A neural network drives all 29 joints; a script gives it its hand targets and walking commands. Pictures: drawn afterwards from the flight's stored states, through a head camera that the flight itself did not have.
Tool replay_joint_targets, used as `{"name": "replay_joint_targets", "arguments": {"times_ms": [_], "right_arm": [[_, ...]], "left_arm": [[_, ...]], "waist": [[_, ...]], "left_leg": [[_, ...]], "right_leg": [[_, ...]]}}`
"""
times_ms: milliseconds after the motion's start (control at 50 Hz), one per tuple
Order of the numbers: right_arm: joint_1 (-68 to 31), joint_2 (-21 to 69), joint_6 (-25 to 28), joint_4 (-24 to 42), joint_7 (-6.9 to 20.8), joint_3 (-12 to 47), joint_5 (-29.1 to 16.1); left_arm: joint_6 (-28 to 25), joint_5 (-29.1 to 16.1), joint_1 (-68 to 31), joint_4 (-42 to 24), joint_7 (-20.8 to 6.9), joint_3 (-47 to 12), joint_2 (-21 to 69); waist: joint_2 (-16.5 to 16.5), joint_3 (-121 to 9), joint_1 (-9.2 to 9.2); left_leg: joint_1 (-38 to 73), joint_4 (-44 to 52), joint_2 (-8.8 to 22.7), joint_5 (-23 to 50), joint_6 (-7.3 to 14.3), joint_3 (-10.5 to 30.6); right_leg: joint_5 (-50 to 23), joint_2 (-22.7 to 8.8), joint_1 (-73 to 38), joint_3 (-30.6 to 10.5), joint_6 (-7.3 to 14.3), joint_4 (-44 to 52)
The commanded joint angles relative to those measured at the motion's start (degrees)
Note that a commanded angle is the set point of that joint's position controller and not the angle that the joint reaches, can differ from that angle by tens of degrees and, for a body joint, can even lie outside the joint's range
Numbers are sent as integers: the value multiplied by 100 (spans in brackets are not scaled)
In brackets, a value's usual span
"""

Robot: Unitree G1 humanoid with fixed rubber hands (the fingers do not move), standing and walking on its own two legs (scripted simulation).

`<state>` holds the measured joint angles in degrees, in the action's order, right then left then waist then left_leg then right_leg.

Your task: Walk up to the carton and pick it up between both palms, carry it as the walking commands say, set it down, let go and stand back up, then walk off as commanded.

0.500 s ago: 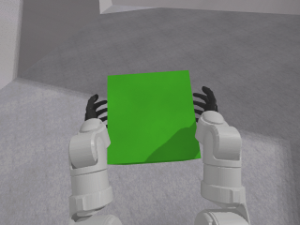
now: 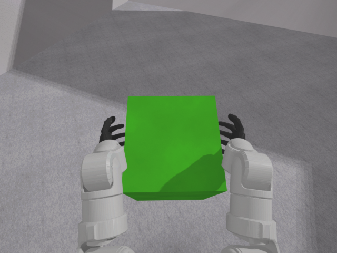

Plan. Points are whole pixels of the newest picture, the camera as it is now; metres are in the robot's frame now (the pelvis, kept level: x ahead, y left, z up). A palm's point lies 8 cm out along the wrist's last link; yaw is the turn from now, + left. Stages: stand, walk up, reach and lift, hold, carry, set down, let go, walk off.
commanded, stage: carry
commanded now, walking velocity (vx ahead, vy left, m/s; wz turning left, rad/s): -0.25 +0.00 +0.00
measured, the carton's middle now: (170, 155) +0.37 +0.01 +0.02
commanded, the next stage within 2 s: none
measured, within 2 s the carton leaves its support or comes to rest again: neither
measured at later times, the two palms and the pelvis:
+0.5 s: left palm out of the picture +0.12 +0.15 +0.12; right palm out of the picture +0.13 -0.12 +0.11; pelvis -0.16 +0.01 +0.00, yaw -1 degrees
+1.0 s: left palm out of the picture -0.07 +0.15 +0.10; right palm out of the picture -0.08 -0.13 +0.11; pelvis -0.36 +0.02 +0.00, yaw -1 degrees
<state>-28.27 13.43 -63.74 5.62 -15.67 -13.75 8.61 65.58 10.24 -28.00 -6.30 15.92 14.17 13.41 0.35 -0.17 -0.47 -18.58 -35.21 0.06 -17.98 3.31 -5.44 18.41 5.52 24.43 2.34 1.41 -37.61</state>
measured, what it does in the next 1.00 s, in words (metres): walks backwards: right foot, then right foot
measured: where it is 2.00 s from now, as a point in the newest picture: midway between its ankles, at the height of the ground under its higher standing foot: outside the picture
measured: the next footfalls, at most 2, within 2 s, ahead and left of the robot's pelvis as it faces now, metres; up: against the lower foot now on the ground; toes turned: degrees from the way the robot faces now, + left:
right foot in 0.10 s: +0.05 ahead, -0.13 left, +0.00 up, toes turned -4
right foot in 0.60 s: -0.22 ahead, -0.11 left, +0.00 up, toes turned -7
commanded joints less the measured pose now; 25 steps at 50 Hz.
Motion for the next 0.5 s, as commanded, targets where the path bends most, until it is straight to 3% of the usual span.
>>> {"name": "replay_joint_targets", "arguments": {"times_ms": [0,20,40,60,80,100,120,140,160,180,200,220,240,260,280,300,320,340,380,400,420,440,460,480], "right_arm": [[-1266,5583,-369,625,1436,3620,-1887],[-1377,5591,-384,842,1437,3737,-1942],[-1072,5641,-401,1029,1464,3881,-1987],[-1320,5581,-384,1410,1472,4023,-2072],[-1132,5626,-465,1379,1482,4117,-2112],[-1438,5562,-451,1646,1502,4153,-2156],[-1064,5666,-460,1696,1543,4218,-2197],[-1232,5746,-474,1706,1584,4264,-2263],[-1299,5791,-456,1777,1620,4262,-2317],[-1210,5774,-452,1681,1660,4181,-2318],[-1182,5740,-514,1675,1702,4192,-2384],[-964,5626,-526,1796,1704,4077,-2438],[-995,5641,-538,1958,1732,4140,-2541],[-694,5625,-574,1457,1796,3986,-2364],[-652,5691,-618,1232,1886,3983,-2390],[-524,5658,-672,1120,1912,3927,-2352],[-596,5461,-670,1159,1899,3791,-2297],[-687,5446,-704,1253,1903,3832,-2320],[-586,5311,-690,1346,1831,3753,-2168],[-608,5427,-670,1359,1860,3841,-2216],[-772,5373,-618,1511,1790,3872,-2134],[-734,5256,-607,1657,1725,3877,-2057],[-723,5320,-593,1653,1691,3925,-2041],[-782,5114,-578,1753,1623,3895,-1932]], "left_arm": [[172,-2262,-1991,-769,-1537,-3950,5653],[159,-2326,-1995,-826,-1558,-3954,5665],[166,-2258,-1335,-759,-1605,-3882,5701],[140,-2284,-1213,-767,-1654,-3840,5685],[145,-2248,-1054,-910,-1669,-3758,5492],[165,-2275,-1131,-916,-1684,-3923,5610],[191,-2327,-877,-1009,-1718,-4040,5699],[208,-2268,-860,-1032,-1710,-4030,5769],[194,-2369,-1129,-1263,-1731,-4156,5827],[216,-2418,-1344,-1413,-1734,-4315,5833],[291,-2286,-1122,-1441,-1688,-4294,5719],[290,-2446,-1426,-2072,-1621,-4463,5653],[336,-2370,-1388,-2175,-1557,-4491,5706],[402,-2247,-1140,-1649,-1607,-4447,5723],[359,-2268,-1533,-2001,-1571,-4537,5540],[403,-2213,-1388,-1832,-1558,-4506,5519],[450,-2220,-1416,-1787,-1559,-4515,5405],[473,-2207,-1380,-1744,-1552,-4458,5461],[512,-2384,-1307,-1656,-1607,-4467,5473],[497,-2413,-1329,-1670,-1643,-4491,5541],[533,-2439,-1131,-1281,-1692,-4432,5657],[528,-2463,-989,-1238,-1729,-4402,5626],[532,-2474,-964,-1236,-1743,-4418,5600],[543,-2478,-841,-1001,-1796,-4342,5548]], "waist": [[-433,-1859,-7],[48,-2101,0],[491,-2327,24],[1111,-2560,28],[1895,-2691,37],[1851,-2766,6],[1644,-2820,32],[1654,-2483,30],[1495,-2381,57],[785,-2296,92],[6,-1904,102],[-1564,-2016,106],[-2385,-2106,95],[-2523,-2141,83],[-2049,-2212,41],[-1701,-2206,14],[-1714,-2127,2],[-1519,-1812,-10],[-1047,-1854,12],[-872,-1966,31],[-741,-1968,51],[-804,-2208,41],[-848,-2319,42],[-736,-2281,-9]], "left_leg": [[499,481,1605,3731,384,1385],[452,397,1445,3382,279,1281],[222,92,1173,2905,66,1093],[-91,-248,923,1957,-100,891],[-412,-908,613,1151,-328,640],[-448,-1212,390,-171,-416,398],[-286,-1379,255,-1164,-336,298],[-40,-1290,358,-1418,-289,330],[141,-849,450,-1150,-243,384],[179,-76,476,-691,-209,433],[301,779,694,126,-97,736],[573,1371,1596,1613,271,1955],[586,1471,2212,2817,641,2235],[473,1143,2254,3838,895,1911],[130,1223,2073,2933,841,1349],[-397,1699,2017,1421,702,1380],[-487,1922,1828,428,493,1199],[-565,2082,1645,-12,453,1084],[-65,1895,1539,81,275,1010],[177,2070,1535,134,100,1098],[353,2072,1731,367,172,1271],[440,2231,1700,172,23,1223],[792,2061,1668,474,-3,1172],[534,2117,1500,367,-266,924]], "right_leg": [[-337,-656,-549,-15,1,440],[-1242,-882,-1001,-223,38,634],[-2498,-1192,-1520,-473,143,680],[-3864,-1609,-2008,-833,255,761],[-5946,-2014,-2424,-1110,514,556],[-6469,-2390,-2322,-1226,779,479],[-6068,-2590,-1938,-1207,867,624],[-4953,-2502,-1219,-1158,805,920],[-3705,-2355,-853,-1068,683,1027],[-2350,-2197,-548,-943,556,910],[-1457,-1794,-119,-695,220,672],[-87,-1134,450,-290,-88,-143],[842,-684,547,265,-212,-1235],[1362,-687,567,61,-162,-2273],[1256,-663,286,-16,-160,-2757],[1107,-513,66,41,-137,-3063],[927,-567,-108,35,-18,-2779],[755,-568,190,121,21,-2722],[745,-528,247,231,-2,-1801],[842,-296,-62,434,-46,-1457],[942,-290,-139,418,-90,-1004],[1034,-203,-458,522,-95,-598],[1066,-224,-590,464,-51,225],[649,-234,-1167,640,-81,1051]]}}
